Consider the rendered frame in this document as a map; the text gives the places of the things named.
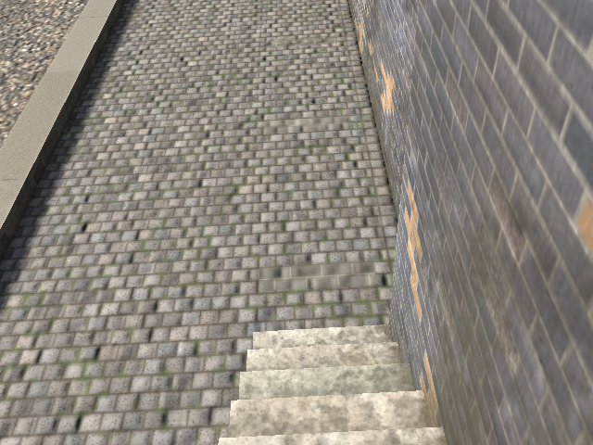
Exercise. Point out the stairs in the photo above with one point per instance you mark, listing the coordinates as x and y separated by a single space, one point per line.
329 386

